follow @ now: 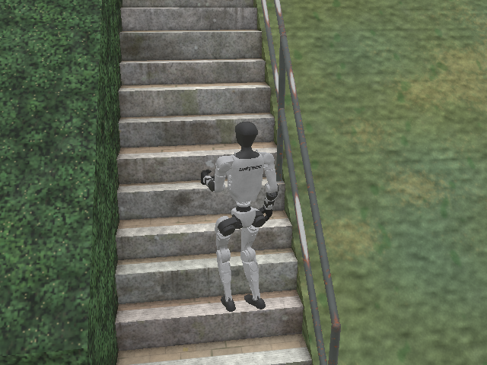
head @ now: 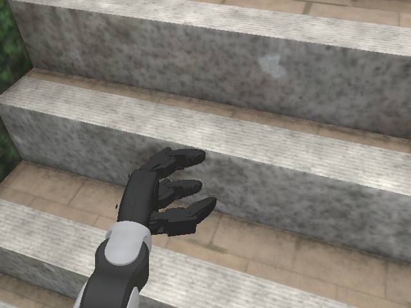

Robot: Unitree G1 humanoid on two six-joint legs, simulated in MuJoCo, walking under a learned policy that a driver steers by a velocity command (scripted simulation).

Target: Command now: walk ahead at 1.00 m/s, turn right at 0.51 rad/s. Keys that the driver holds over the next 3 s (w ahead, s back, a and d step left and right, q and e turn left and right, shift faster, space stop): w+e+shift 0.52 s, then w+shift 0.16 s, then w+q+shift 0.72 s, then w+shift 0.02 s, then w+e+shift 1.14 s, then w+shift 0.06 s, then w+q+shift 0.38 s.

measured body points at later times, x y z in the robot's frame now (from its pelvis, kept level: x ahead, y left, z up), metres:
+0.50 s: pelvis +0.01 +0.02 +0.01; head +0.06 +0.00 +0.46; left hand +0.25 +0.24 -0.08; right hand +0.13 -0.28 -0.08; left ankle +0.07 +0.14 -0.73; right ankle -0.06 -0.08 -0.46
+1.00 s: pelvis -0.09 +0.01 -0.04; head -0.10 -0.01 +0.41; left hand +0.15 +0.15 -0.12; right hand -0.04 -0.27 -0.15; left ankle -0.10 +0.15 -0.55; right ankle -0.05 -0.12 -0.73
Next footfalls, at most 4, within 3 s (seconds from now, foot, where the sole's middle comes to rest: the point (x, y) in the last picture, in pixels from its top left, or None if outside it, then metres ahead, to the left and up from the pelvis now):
0.30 left None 0.11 0.14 -0.77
0.64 right None -0.01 -0.13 -0.68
0.76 right None -0.02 -0.14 -0.77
1.28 left None -0.14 0.21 -1.00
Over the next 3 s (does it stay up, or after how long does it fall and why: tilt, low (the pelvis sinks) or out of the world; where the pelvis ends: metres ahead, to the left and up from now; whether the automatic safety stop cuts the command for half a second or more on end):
stays up -0.41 0.27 -0.42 its command is cut before an obstacle after 0.3 s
